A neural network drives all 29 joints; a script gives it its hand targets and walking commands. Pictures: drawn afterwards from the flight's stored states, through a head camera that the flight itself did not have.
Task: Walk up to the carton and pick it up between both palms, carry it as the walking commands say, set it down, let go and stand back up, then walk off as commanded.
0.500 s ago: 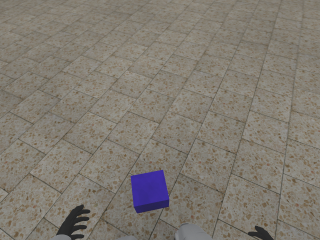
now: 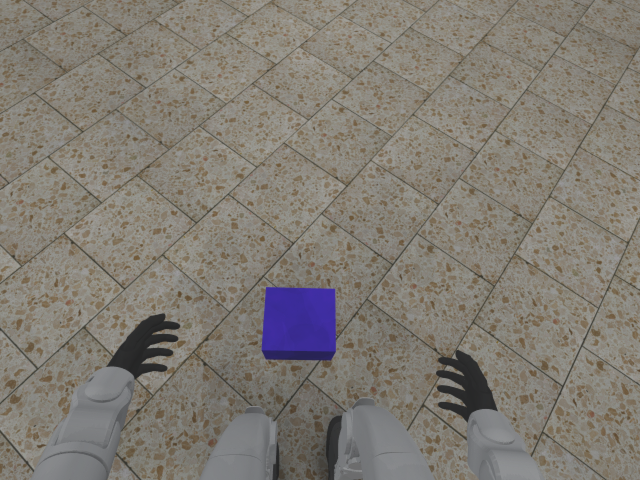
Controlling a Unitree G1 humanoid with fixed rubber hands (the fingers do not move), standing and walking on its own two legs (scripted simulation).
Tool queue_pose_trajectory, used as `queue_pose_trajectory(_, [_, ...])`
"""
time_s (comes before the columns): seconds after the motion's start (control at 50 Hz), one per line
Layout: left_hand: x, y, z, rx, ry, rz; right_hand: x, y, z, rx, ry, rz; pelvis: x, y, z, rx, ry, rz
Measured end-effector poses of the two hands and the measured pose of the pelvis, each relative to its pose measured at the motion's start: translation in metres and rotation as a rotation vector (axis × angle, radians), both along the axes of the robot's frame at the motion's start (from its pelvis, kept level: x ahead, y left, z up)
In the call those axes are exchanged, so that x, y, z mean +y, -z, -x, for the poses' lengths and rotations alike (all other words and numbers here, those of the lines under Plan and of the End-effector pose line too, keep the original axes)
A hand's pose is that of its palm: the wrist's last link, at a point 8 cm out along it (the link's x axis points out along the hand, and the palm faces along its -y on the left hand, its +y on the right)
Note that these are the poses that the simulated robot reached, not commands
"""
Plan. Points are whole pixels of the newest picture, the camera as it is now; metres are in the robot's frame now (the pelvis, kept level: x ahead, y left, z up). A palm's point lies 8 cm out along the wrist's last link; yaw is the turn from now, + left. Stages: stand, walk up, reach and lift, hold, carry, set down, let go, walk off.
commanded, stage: reach and lift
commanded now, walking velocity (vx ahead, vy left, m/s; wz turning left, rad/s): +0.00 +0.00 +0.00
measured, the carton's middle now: (299, 325) +0.42 +0.03 -0.64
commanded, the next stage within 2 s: none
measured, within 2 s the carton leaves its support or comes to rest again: neither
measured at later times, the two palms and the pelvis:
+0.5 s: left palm (160, 299) +0.33 +0.24 -0.12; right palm (444, 329) +0.30 -0.19 -0.14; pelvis -0.04 +0.02 -0.04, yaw -1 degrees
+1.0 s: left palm (188, 254) +0.42 +0.22 -0.16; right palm (410, 269) +0.41 -0.16 -0.17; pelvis -0.05 +0.01 -0.06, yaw +1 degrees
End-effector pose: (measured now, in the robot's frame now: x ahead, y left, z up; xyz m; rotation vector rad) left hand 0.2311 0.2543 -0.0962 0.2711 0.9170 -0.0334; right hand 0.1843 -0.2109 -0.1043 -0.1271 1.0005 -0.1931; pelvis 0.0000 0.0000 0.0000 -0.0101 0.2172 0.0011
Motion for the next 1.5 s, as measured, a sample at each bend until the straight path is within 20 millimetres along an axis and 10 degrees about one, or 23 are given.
queue_pose_trajectory(0.84, [-0.036, 0.056, -0.175, -0.286, -0.196, 0.138, 0.044, 0.062, -0.199, -0.31, -0.014, -0.083, 0.018, 0.062, 0.056, 0.459, 0.004, -0.008])
queue_pose_trajectory(1.06, [-0.033, 0.072, -0.191, -0.304, -0.204, 0.141, 0.052, 0.074, -0.23, -0.346, -0.046, -0.09, 0.011, 0.066, 0.048, 0.574, -0.008, -0.008])
queue_pose_trajectory(1.5, [-0.035, 0.216, -0.184, -0.272, -0.201, 0.14, 0.056, 0.213, -0.225, -0.321, -0.018, -0.082, 0.01, 0.182, 0.062, 0.658, -0.009, -0.001])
